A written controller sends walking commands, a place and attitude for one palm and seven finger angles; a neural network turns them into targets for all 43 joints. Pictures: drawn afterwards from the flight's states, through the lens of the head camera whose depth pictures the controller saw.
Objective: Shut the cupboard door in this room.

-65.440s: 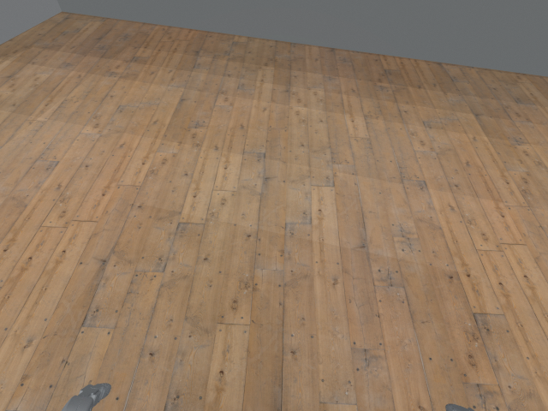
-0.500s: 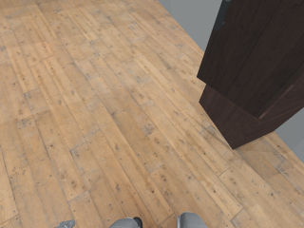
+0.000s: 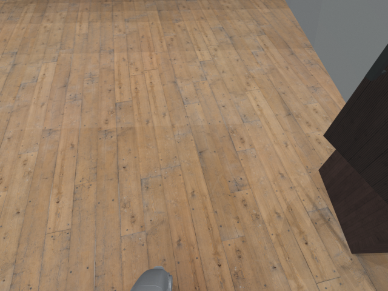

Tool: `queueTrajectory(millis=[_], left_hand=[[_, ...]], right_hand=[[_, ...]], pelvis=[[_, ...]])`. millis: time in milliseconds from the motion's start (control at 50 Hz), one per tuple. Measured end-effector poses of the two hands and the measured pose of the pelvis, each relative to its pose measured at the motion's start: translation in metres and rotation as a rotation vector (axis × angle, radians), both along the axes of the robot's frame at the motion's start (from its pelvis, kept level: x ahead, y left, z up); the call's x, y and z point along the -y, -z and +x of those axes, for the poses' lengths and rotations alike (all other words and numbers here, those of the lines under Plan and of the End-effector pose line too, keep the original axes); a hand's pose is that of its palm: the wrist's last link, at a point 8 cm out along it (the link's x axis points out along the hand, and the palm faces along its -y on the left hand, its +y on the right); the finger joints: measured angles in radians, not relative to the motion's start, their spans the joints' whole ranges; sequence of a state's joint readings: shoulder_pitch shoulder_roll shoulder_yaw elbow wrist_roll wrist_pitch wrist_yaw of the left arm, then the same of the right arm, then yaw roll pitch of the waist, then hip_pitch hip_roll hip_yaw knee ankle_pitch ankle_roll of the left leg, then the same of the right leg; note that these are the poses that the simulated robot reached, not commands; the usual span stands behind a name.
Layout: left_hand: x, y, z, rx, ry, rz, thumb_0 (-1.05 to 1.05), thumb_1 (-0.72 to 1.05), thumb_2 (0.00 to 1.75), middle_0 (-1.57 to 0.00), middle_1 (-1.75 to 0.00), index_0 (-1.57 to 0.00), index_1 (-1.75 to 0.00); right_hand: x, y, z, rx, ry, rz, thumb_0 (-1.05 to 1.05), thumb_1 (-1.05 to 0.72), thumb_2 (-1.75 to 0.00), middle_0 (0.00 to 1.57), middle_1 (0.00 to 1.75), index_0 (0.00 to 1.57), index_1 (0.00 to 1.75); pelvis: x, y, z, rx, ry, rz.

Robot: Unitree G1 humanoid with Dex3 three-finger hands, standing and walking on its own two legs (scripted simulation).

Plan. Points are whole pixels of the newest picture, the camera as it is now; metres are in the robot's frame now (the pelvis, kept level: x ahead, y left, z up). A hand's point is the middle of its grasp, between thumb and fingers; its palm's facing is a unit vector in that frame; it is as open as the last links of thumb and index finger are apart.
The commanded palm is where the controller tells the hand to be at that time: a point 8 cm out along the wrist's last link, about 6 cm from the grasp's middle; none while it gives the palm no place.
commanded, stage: walk to a spot facing it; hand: left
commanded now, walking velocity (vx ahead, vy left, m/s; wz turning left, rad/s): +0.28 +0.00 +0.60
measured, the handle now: out of the picture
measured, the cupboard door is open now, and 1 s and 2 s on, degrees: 20 20 20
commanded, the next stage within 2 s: turn to face it in 0.48 s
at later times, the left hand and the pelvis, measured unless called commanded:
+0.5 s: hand (93, 254) +0.21 +0.26 -0.15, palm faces +0.21 -0.96 -0.20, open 7.4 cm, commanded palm none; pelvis +0.13 +0.04 +0.01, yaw +12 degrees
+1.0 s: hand (113, 254) +0.22 +0.22 -0.17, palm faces +0.25 -0.94 -0.21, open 7.3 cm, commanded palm none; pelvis +0.25 +0.04 +0.00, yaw +9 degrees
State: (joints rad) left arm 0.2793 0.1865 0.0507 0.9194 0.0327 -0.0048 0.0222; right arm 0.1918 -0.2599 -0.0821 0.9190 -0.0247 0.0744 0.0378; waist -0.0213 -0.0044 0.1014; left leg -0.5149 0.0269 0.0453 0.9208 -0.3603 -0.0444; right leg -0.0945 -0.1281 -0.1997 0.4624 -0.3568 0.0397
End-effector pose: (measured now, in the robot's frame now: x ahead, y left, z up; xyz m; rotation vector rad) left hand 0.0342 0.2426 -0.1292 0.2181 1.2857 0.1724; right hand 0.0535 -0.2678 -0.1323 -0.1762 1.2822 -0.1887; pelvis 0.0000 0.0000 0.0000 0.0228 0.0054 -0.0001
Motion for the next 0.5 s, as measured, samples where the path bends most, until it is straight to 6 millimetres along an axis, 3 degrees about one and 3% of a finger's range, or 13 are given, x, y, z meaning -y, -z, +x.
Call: queueTrajectory(millis=[120,180,240,340,500], left_hand=[[-0.029,0.031,-0.034,-0.079,-0.132,-0.042,0.01,0.91,0.9,-0.2,-0.3,-0.2,-0.3],[-0.045,0.036,-0.033,-0.125,-0.151,-0.042,0.01,0.91,0.9,-0.2,-0.3,-0.2,-0.3],[-0.058,0.027,-0.006,-0.076,-0.164,-0.035,0.01,0.91,0.9,-0.2,-0.3,-0.2,-0.29],[-0.07,0.006,0.06,0.091,-0.172,-0.033,0.01,0.91,0.9,-0.2,-0.3,-0.19,-0.29],[-0.063,-0.013,0.156,0.221,-0.155,-0.03,0.01,0.91,0.9,-0.2,-0.3,-0.19,-0.29]], right_hand=[[-0.041,0.005,0.087,0.089,-0.179,-0.021,0.0,-0.91,-0.9,0.19,0.3,0.2,0.3],[-0.059,-0.001,0.113,0.162,-0.208,-0.031,0.0,-0.91,-0.9,0.19,0.3,0.2,0.3],[-0.07,-0.011,0.118,0.164,-0.215,-0.038,0.0,-0.91,-0.89,0.2,0.3,0.2,0.3],[-0.081,-0.016,0.112,0.076,-0.221,-0.023,0.0,-0.91,-0.89,0.2,0.3,0.2,0.3],[-0.078,-0.007,0.109,-0.068,-0.176,0.015,0.0,-0.91,-0.89,0.2,0.3,0.21,0.3]], pelvis=[[-0.025,0.021,0.026,-0.001,-0.082,-0.012],[-0.035,0.022,0.036,0.016,-0.091,-0.02],[-0.041,0.012,0.049,0.024,-0.118,-0.034],[-0.046,-0.002,0.073,0.026,-0.167,-0.042],[-0.041,-0.007,0.125,0.013,-0.218,-0.026]])
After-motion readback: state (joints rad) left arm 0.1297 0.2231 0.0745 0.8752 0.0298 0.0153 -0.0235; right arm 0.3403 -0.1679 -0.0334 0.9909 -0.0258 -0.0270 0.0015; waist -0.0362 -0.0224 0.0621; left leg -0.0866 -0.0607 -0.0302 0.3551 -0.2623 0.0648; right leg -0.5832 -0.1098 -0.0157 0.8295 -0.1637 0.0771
